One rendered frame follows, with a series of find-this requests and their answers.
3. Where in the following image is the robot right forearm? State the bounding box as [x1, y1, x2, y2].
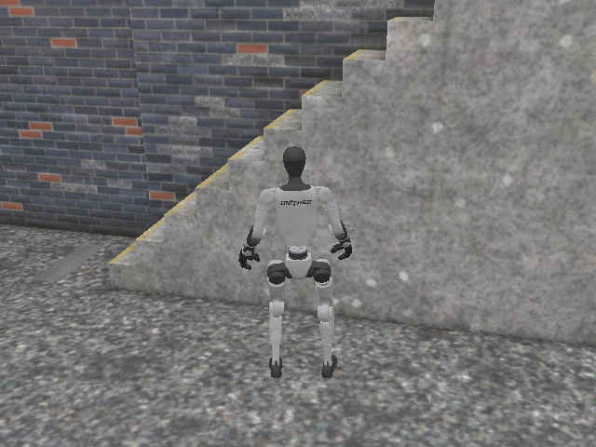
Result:
[335, 221, 351, 248]

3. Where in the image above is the robot left foot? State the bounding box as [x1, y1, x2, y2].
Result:
[269, 357, 283, 378]

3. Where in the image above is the robot left forearm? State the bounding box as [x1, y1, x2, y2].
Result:
[242, 225, 261, 256]

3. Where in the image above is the robot right upper arm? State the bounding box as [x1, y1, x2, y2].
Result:
[315, 186, 344, 236]

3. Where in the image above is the robot left upper arm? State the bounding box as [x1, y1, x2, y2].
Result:
[251, 188, 277, 239]

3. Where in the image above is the left robot hand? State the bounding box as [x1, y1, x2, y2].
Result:
[238, 249, 260, 270]

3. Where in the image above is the right robot hand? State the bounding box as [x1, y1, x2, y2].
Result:
[331, 243, 352, 260]

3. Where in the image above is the robot left shin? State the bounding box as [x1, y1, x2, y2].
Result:
[269, 302, 282, 366]

